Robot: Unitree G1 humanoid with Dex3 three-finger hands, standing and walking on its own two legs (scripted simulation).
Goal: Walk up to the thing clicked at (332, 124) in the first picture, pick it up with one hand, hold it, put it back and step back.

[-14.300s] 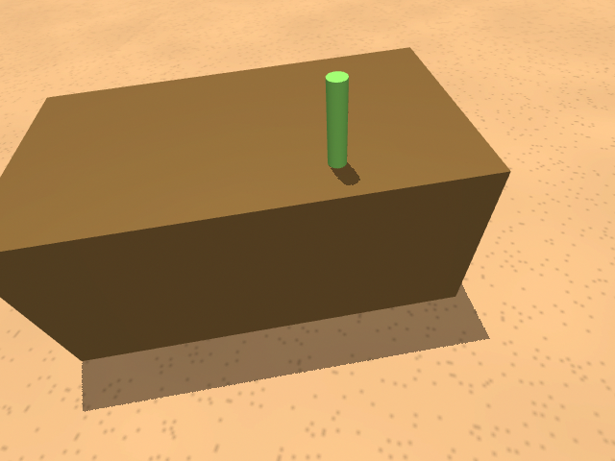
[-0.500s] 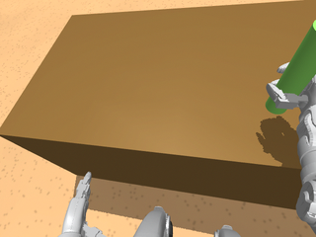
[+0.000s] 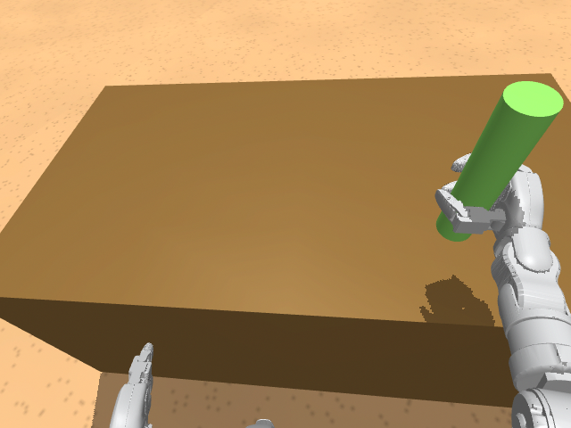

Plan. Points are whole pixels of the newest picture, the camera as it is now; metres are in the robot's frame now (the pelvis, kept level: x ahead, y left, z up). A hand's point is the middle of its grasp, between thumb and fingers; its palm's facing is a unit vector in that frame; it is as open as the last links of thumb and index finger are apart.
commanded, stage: lift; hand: right
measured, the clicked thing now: (484, 177) +0.41 -0.19 +0.13
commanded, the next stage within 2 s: hold in 0.84 s
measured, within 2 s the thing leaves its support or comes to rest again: neither
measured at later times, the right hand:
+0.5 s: hand (473, 213) +0.35 -0.16 +0.13, palm faces +0.14 +0.99 +0.00, open 7.3 cm
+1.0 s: hand (481, 219) +0.33 -0.16 +0.15, palm faces +0.14 +0.99 +0.00, open 7.3 cm
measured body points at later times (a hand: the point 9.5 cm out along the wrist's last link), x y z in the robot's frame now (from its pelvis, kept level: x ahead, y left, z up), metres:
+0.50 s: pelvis -0.01 +0.01 +0.02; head -0.01 +0.01 +0.47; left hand +0.14 +0.27 -0.04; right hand +0.34 -0.22 +0.14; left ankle +0.05 +0.14 -0.70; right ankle -0.03 -0.12 -0.70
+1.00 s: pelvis -0.01 +0.01 +0.03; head -0.02 +0.02 +0.48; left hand +0.15 +0.27 -0.04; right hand +0.31 -0.21 +0.16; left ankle +0.05 +0.14 -0.70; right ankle -0.03 -0.12 -0.70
